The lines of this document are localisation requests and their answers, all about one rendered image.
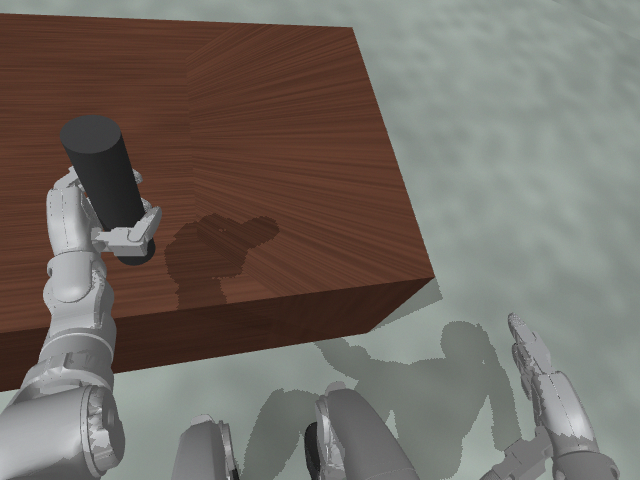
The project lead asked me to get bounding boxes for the right robot foot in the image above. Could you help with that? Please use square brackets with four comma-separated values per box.
[304, 422, 321, 480]

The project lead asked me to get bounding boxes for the left robot arm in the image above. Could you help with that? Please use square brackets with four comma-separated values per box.
[0, 251, 125, 480]

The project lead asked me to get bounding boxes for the right robot hand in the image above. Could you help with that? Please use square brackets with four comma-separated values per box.
[480, 312, 600, 480]

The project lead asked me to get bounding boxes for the left robot hand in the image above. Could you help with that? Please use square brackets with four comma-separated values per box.
[46, 166, 162, 258]

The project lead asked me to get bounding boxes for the right robot arm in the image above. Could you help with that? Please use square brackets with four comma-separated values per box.
[552, 451, 620, 480]

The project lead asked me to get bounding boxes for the can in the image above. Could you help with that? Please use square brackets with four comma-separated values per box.
[60, 115, 156, 266]

